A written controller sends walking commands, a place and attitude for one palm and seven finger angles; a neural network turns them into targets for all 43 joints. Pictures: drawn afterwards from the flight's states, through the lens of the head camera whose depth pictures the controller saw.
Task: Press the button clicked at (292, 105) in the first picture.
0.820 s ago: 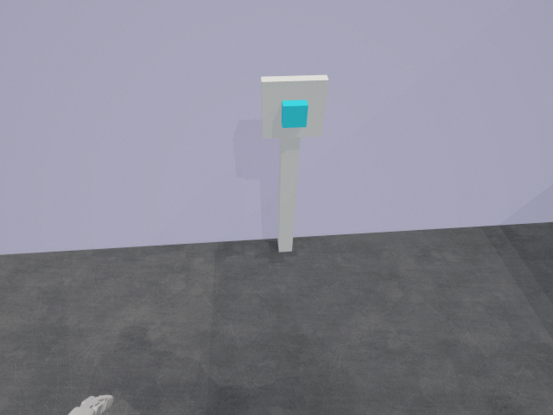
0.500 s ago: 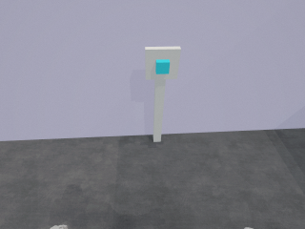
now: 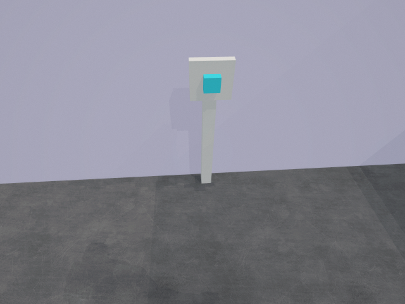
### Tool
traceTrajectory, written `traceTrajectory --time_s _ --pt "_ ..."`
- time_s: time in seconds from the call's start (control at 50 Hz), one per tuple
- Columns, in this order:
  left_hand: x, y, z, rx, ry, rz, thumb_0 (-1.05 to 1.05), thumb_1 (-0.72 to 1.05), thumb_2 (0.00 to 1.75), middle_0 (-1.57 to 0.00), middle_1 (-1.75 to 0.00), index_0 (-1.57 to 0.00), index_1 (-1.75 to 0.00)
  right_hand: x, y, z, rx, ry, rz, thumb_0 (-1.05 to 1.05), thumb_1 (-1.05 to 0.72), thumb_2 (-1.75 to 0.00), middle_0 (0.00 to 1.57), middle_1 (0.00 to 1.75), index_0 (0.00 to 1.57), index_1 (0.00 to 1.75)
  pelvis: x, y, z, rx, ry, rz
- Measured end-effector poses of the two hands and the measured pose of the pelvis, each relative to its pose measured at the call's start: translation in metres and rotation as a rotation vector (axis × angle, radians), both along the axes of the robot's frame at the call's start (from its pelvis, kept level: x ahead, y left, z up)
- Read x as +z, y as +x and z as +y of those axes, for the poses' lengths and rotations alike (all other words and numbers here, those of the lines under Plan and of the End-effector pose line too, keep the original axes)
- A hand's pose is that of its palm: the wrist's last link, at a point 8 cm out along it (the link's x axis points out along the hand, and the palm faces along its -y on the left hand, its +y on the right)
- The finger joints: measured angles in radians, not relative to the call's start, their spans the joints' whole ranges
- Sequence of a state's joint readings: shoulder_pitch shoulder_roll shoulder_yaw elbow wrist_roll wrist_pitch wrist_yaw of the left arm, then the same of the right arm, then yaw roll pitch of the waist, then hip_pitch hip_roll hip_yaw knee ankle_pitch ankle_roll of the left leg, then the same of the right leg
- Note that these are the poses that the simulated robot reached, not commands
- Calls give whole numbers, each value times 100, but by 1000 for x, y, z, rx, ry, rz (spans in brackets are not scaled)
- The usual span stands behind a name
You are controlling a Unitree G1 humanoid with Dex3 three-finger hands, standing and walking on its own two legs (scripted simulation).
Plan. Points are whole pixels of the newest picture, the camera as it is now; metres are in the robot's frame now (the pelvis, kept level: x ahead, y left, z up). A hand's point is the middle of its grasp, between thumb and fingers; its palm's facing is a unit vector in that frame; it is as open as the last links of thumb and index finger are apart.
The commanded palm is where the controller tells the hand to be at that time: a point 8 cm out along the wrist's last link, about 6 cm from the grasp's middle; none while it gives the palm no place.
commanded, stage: look at it before walking up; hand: left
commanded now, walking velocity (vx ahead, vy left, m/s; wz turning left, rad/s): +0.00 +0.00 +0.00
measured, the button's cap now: (211, 83) +0.92 +0.01 -0.05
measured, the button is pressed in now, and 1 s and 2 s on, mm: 0 0 0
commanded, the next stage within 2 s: walk to a spot facing it in 0.62 s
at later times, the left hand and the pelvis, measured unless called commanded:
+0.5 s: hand out of the picture +0.08 +0.25 -0.15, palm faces -0.03 -0.94 -0.34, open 7.4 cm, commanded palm none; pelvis +0.01 +0.00 +0.00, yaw +0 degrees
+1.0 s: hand out of the picture +0.08 +0.22 -0.17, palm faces -0.10 -0.95 -0.30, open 7.4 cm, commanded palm none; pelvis +0.01 +0.00 -0.01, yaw -7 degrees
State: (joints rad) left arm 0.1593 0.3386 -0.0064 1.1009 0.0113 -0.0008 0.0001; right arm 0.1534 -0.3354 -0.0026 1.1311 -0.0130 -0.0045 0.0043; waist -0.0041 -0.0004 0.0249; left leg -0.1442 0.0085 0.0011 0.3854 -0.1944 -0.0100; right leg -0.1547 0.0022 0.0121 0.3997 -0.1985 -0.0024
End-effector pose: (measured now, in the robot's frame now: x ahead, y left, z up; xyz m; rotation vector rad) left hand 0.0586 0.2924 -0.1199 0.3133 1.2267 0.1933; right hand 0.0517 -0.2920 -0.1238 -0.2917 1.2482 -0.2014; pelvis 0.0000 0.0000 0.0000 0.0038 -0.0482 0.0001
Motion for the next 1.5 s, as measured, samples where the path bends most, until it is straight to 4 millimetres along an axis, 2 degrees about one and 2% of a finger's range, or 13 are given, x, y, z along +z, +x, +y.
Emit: traceTrajectory --time_s 0.28,0.7,0.86,0.94,1.04,1.18,1.34,1.5 --pt "1 11 -1 -13 -5 -19 1 90 90 -20 -30 -21 -30 1 6 3 3 3 -15 0 -91 -90 20 30 21 30 1 1 2 -2 0 9" --pt "2 19 3 -6 4 -6 1 90 90 -20 -30 -21 -30 5 35 2 21 -3 -40 0 -91 -90 20 30 21 30 2 13 2 -2 0 14" --pt "-1 23 -1 -11 4 6 1 90 90 -20 -30 -21 -30 4 39 3 -2 -9 -64 0 -91 -90 20 30 21 30 -1 15 1 -37 1 18" --pt "-10 21 -12 -36 -16 37 1 90 90 -20 -30 -20 -30 -4 28 11 -51 14 -80 0 -91 -90 20 30 20 30 -6 11 1 -79 8 19" --pt "-21 20 -35 -79 -42 68 1 90 90 -20 -30 -20 -30 -21 1 19 -122 65 -74 0 -91 -90 20 30 21 30 -15 2 -7 -145 37 10" --pt "-25 15 -75 -129 -37 53 1 90 90 -20 -30 -20 -30 -56 -40 5 -221 133 -26 0 -91 -90 20 30 21 30 -31 -8 -31 -212 31 7" --pt "-9 1 -102 -162 -59 101 1 90 90 -20 -30 -21 -30 -29 -62 -12 -299 122 -32 0 -91 -90 20 30 20 30 -7 -18 -43 -289 49 38" --pt "-6 22 -101 -238 -66 80 1 90 90 -20 -30 -21 -30 -14 -75 -22 -378 60 -84 0 -91 -90 20 30 20 30 -3 -21 -35 -376 43 57"
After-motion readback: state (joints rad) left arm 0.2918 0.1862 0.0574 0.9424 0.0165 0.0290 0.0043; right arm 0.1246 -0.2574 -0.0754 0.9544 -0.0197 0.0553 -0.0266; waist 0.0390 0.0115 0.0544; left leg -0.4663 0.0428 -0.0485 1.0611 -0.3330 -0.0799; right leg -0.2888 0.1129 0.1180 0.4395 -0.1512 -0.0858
